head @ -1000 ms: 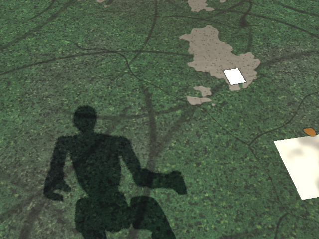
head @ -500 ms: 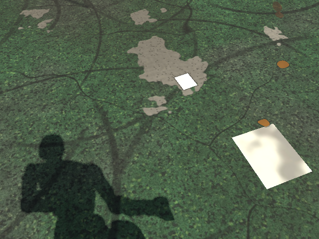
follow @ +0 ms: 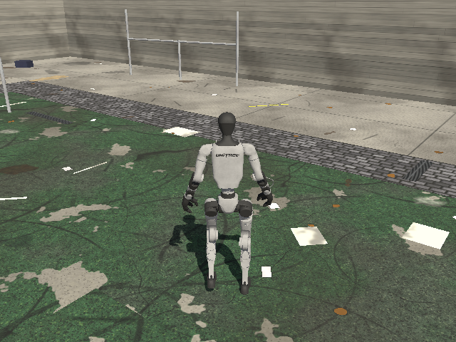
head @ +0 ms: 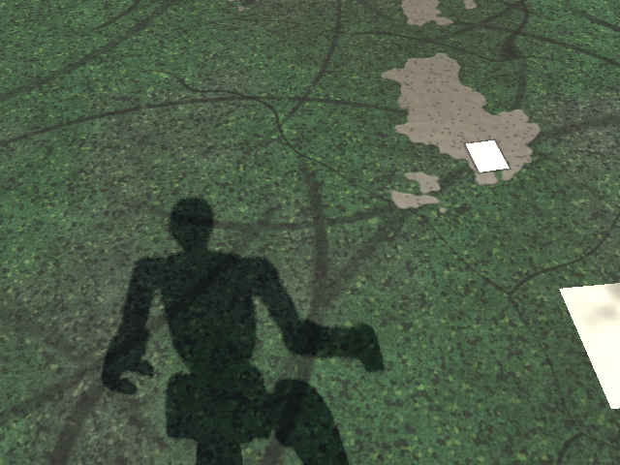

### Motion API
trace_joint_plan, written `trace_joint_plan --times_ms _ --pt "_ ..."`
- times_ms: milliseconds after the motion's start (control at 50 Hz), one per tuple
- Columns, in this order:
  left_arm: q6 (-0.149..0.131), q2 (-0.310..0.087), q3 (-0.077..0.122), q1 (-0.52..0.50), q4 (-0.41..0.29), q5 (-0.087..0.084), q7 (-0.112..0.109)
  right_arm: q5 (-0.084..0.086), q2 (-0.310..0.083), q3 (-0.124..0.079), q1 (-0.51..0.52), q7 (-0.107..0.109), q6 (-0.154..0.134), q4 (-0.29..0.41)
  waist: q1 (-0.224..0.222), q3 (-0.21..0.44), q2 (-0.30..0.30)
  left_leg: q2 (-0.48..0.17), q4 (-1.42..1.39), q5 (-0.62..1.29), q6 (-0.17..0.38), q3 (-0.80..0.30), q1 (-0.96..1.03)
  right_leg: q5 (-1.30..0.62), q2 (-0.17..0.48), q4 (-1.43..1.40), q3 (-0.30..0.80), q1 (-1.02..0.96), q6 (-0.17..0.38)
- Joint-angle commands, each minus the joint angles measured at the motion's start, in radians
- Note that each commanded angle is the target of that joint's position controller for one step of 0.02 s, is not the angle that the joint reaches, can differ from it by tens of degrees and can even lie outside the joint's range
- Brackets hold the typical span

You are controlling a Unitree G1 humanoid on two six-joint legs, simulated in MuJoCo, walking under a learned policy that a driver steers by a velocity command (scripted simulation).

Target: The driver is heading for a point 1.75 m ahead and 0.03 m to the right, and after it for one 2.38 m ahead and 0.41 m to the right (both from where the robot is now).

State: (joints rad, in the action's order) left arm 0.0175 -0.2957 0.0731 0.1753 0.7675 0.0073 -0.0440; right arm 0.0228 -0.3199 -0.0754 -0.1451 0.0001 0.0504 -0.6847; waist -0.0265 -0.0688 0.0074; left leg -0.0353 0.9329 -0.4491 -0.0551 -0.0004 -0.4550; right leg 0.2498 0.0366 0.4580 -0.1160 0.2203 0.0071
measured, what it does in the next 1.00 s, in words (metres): walks ahead: left foot, then right foot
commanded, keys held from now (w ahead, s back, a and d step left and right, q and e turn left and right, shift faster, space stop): q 0.20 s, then no key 0.22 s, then e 0.12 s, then w+e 0.46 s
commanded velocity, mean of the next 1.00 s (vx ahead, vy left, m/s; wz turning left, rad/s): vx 0.13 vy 0.00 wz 0.02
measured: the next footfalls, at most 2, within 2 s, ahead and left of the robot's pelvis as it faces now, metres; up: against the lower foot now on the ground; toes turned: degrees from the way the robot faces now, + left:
left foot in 0.10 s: +0.04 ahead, +0.14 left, +0.00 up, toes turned +6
right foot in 0.54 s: +0.08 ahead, -0.09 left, +0.00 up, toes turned +12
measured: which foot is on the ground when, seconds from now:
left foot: up 0.00-0.08, down 0.10-1.00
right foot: down 0.00-0.10, up 0.12-0.52, down 0.54-0.74, up 0.76-1.00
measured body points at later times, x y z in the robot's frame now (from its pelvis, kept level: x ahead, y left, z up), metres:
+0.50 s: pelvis +0.01 +0.05 +0.00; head +0.03 +0.06 +0.45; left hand +0.08 +0.35 -0.12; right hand +0.22 -0.18 -0.09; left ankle +0.00 +0.13 -0.74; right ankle +0.04 -0.11 -0.72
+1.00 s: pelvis +0.12 +0.02 +0.00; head +0.16 +0.02 +0.45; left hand +0.35 +0.25 -0.09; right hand +0.11 -0.28 -0.12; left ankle +0.00 +0.14 -0.74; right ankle +0.24 -0.14 -0.69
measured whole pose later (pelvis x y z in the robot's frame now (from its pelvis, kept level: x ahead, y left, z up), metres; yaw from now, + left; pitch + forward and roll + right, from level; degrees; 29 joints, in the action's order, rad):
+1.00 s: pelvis +0.12 +0.02 +0.00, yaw -3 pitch +2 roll +1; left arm -0.03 -0.29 0.05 0.11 0.64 -0.03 0.05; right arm 0.00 -0.30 -0.07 -0.40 0.01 -0.07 -0.80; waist 0.10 -0.03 -0.04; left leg -0.01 0.26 -0.34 -0.01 0.14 0.04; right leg 0.16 0.09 0.82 0.02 0.66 -0.01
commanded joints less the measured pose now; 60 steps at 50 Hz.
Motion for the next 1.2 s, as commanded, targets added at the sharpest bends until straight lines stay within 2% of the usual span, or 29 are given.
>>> trace_joint_plan --times_ms 20,80,100,120,140,160,200,340,420,500,520,560,580,620,680,720,740,760,780,820,860,980,1060,1100,1120,1140,1160,1180,1200 --pt "0.0 -0.192 0.049 -0.032 -0.06 -0.011 0.0 0.006 -0.067 -0.009 0.026 -0.021 -0.009 0.097 -0.006 0.138 -0.158 -0.005 -0.166 0.051 0.005 0.046 0.057 -0.45 0.246 -0.091 0.135 -0.126 0.199" --pt "-0.001 -0.179 0.046 -0.019 -0.043 -0.038 0.011 -0.003 -0.095 -0.031 -0.07 -0.021 0.001 0.074 0.041 0.155 -0.123 0.053 -0.44 0.251 0.066 0.091 0.247 -0.301 0.229 0.046 0.067 -0.059 0.112" --pt "-0.005 -0.134 0.036 0.037 -0.022 -0.021 0.019 -0.006 -0.153 -0.052 -0.108 -0.008 0.002 0.07 0.041 0.153 0.015 0.002 -0.521 0.451 0.114 -0.03 0.382 -0.12 0.168 0.214 -0.009 0.075 0.031" --pt "-0.007 -0.067 0.011 0.025 -0.07 0.04 0.027 -0.015 -0.288 -0.077 -0.124 0.012 -0.001 0.106 0.016 0.147 0.335 -0.293 -0.529 0.873 0.271 -0.451 0.515 0.426 0.021 0.545 -0.049 0.393 -0.079" --pt "-0.013 -0.114 0.023 -0.094 -0.108 0.019 0.018 -0.055 -0.261 -0.064 -0.148 -0.005 -0.028 0.122 0.107 0.225 0.218 -0.37 -0.58 0.802 0.426 -0.565 0.429 0.472 -0.035 0.717 0.143 0.44 -0.084" --pt "-0.009 -0.136 0.033 -0.115 -0.11 -0.01 0.011 -0.057 -0.234 -0.055 -0.11 -0.012 -0.051 0.118 0.083 0.174 0.133 -0.318 -0.6 0.691 0.398 -0.481 0.394 0.392 -0.014 0.767 0.178 0.458 -0.07" --pt "-0.001 -0.143 0.042 -0.08 -0.081 -0.003 -0.006 -0.02 -0.171 -0.04 -0.018 0.001 -0.061 0.12 0.033 0.123 0.084 -0.218 -0.597 0.532 0.295 -0.373 0.345 0.225 0.015 0.715 0.2 0.458 -0.063" --pt "0.0 -0.086 0.023 -0.051 -0.065 -0.009 0.003 -0.028 -0.112 -0.01 -0.018 0.027 -0.055 0.111 0.031 0.154 0.114 -0.152 -0.603 0.512 0.28 -0.279 0.332 0.075 0.001 0.494 0.181 0.312 -0.1" --pt "-0.006 -0.087 0.015 -0.066 -0.069 -0.011 0.013 -0.036 -0.122 -0.01 -0.013 0.02 -0.046 0.096 0.055 0.115 0.135 -0.149 -0.61 0.379 0.292 -0.305 0.267 0.116 0.003 0.321 0.168 0.197 -0.095" --pt "-0.019 -0.056 0.0 -0.005 -0.037 -0.012 0.03 -0.04 -0.049 0.025 0.021 0.007 -0.051 0.057 0.021 0.114 0.108 -0.131 -0.58 0.337 0.257 -0.27 0.213 -0.018 0.003 0.043 0.137 -0.003 -0.068" --pt "-0.023 -0.063 -0.003 -0.004 -0.038 -0.004 0.033 -0.039 -0.045 0.027 -0.006 0.005 -0.057 0.038 0.013 0.104 0.081 -0.108 -0.571 0.325 0.218 -0.251 0.198 -0.14 0.005 -0.066 0.147 -0.06 -0.052" --pt "-0.025 -0.182 0.015 -0.016 -0.057 -0.003 0.025 -0.066 -0.071 0.019 -0.082 0.004 -0.074 0.031 0.087 0.138 -0.071 0.007 -0.506 0.156 0.131 -0.153 0.184 -0.345 0.095 -0.002 0.261 -0.1 0.017" --pt "-0.02 -0.179 0.022 -0.018 -0.044 -0.023 0.027 -0.067 -0.067 0.019 -0.041 0.01 -0.075 0.042 0.073 0.131 -0.133 0.073 -0.473 0.06 0.095 -0.065 0.209 -0.084 0.082 -0.024 0.285 -0.014 0.072" --pt "-0.025 -0.138 0.013 0.023 -0.039 -0.023 0.029 -0.042 -0.071 0.008 0.023 0.021 -0.074 0.056 0.041 0.061 -0.144 0.088 -0.373 -0.074 0.091 -0.011 0.192 0.366 0.093 -0.12 0.383 0.109 0.116" --pt "-0.042 -0.143 0.014 0.032 -0.052 -0.028 0.025 -0.018 -0.03 0.006 -0.015 0.012 -0.103 0.062 0.069 -0.015 -0.223 0.083 -0.36 -0.028 0.109 -0.016 0.197 0.503 0.13 -0.193 0.533 0.18 0.149" --pt "-0.042 -0.111 0.006 -0.046 -0.1 -0.036 0.021 -0.018 -0.052 -0.01 -0.098 0.004 -0.133 0.041 0.123 0.0 -0.139 0.007 -0.489 -0.033 0.146 -0.105 0.364 0.403 0.06 -0.082 0.463 0.302 0.098" --pt "-0.047 -0.061 -0.007 -0.096 -0.137 -0.039 0.019 -0.022 -0.092 -0.024 -0.186 0.005 -0.142 0.015 0.155 0.016 -0.012 -0.096 -0.595 -0.137 0.191 -0.262 0.494 0.316 -0.028 0.12 0.334 0.436 0.044" --pt "-0.057 -0.036 -0.015 -0.123 -0.177 -0.043 0.022 -0.023 -0.16 -0.045 -0.251 -0.001 -0.145 -0.01 0.16 0.011 0.146 -0.288 -0.742 -0.214 0.28 -0.548 0.573 0.251 -0.072 0.36 0.242 0.573 0.017" --pt "-0.065 -0.085 0.0 -0.113 -0.189 -0.043 0.02 -0.033 -0.144 -0.041 -0.249 0.0 -0.149 -0.015 0.135 -0.028 0.126 -0.385 -0.746 -0.134 0.348 -0.636 0.552 0.308 -0.017 0.537 0.269 0.666 0.017" --pt "-0.07 -0.082 0.005 -0.04 -0.161 -0.049 0.034 -0.022 -0.081 -0.026 -0.219 0.007 -0.155 -0.011 0.094 -0.018 0.06 -0.34 -0.738 0.015 0.321 -0.48 0.598 0.192 0.033 0.661 0.291 0.723 0.029" --pt "-0.07 -0.07 0.002 -0.063 -0.166 -0.045 0.053 -0.024 -0.072 -0.021 -0.184 0.008 -0.148 -0.013 0.092 -0.021 0.067 -0.273 -0.764 0.204 0.261 -0.286 0.577 0.084 0.065 0.632 0.258 0.704 0.02" --pt "-0.071 0.002 -0.036 -0.181 -0.236 -0.038 0.103 -0.014 -0.139 -0.032 -0.194 0.013 -0.135 -0.044 0.124 -0.012 0.076 -0.182 -0.77 0.444 0.208 0.046 0.425 -0.138 0.043 0.298 0.094 0.447 -0.019" --pt "-0.06 -0.069 -0.008 -0.166 -0.26 -0.035 0.112 0.004 -0.193 -0.046 -0.207 0.011 -0.126 -0.065 0.072 0.021 0.108 -0.228 -0.653 0.804 0.172 0.121 0.462 -0.095 -0.029 0.2 0.027 0.284 0.056" --pt "-0.047 -0.145 0.039 0.056 -0.208 -0.033 0.101 0.01 -0.2 -0.045 -0.197 0.018 -0.118 -0.062 -0.069 0.154 0.093 -0.199 -0.339 1.052 0.127 0.192 0.397 -0.114 -0.111 0.141 -0.007 -0.043 0.125" --pt "-0.033 -0.202 0.072 0.231 -0.166 -0.039 0.082 -0.005 -0.169 -0.031 -0.205 0.022 -0.124 -0.045 -0.152 0.23 0.048 -0.166 -0.074 0.871 0.087 0.195 0.192 -0.105 -0.084 0.144 0.087 -0.322 0.164" --pt "-0.034 -0.324 0.086 0.232 -0.167 -0.044 0.066 -0.052 -0.011 0.015 -0.287 0.012 -0.138 0.016 -0.038 0.315 -0.264 0.0 0.321 -0.079 0.024 0.152 -0.207 0.076 0.203 0.05 0.641 -0.606 0.315" --pt "-0.053 -0.278 0.067 0.252 -0.209 -0.035 0.073 -0.019 -0.078 0.014 -0.225 0.003 -0.172 0.036 -0.095 0.49 -0.188 0.055 0.475 -0.149 0.029 -0.102 -0.309 0.323 0.311 -0.157 1.024 -0.65 0.405" --pt "-0.07 -0.213 0.049 0.21 -0.189 -0.026 0.079 0.023 -0.147 -0.006 -0.11 -0.001 -0.185 0.068 -0.106 0.315 -0.113 0.01 0.478 -0.035 0.043 -0.112 -0.404 0.304 0.284 -0.208 0.898 -0.546 0.345" --pt "-0.078 -0.18 0.038 0.156 -0.184 -0.025 0.079 0.022 -0.137 0.002 -0.102 0.001 -0.194 0.069 -0.06 0.208 -0.075 -0.037 0.4 0.062 0.06 -0.094 -0.381 0.209 0.25 -0.208 0.754 -0.392 0.315"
